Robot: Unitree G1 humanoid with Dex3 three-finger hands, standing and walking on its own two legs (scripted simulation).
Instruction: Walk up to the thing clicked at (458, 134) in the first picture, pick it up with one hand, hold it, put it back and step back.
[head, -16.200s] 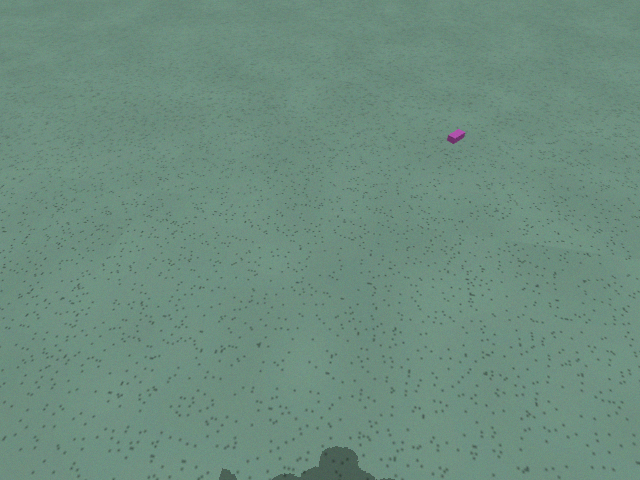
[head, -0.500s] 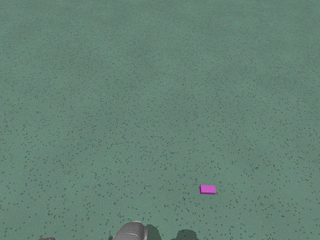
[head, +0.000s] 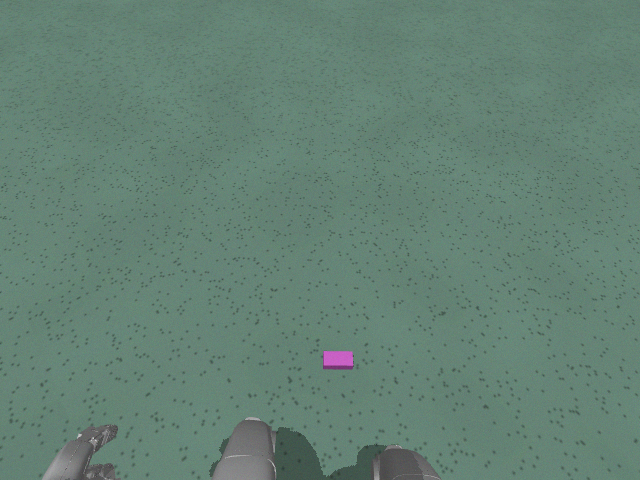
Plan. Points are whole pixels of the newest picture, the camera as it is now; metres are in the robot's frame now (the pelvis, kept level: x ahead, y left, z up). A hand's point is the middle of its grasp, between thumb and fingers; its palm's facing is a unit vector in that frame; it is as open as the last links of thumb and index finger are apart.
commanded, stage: walk up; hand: left
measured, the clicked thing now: (337, 360) +0.51 -0.03 -0.70
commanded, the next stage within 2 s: none
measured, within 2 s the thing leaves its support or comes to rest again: neither
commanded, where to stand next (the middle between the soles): +0.13 -0.30 m, yaw +5 degrees
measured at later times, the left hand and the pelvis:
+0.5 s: hand out of the picture +0.10 +0.10 -0.14, palm faces -0.08 -0.92 -0.39, open 7.4 cm; pelvis -0.02 -0.21 +0.00, yaw -1 degrees
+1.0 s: hand out of the picture +0.04 -0.11 -0.12, palm faces +0.04 -0.95 -0.32, open 7.4 cm; pelvis -0.01 -0.36 +0.03, yaw +3 degrees
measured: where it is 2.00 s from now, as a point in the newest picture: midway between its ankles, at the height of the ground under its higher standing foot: outside the picture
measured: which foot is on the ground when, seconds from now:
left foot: up 0.00-0.12, down 0.14-0.52, up 0.54-0.78, down 0.80-1.00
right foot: down 0.00-0.16, up 0.18-0.50, down 0.52-1.00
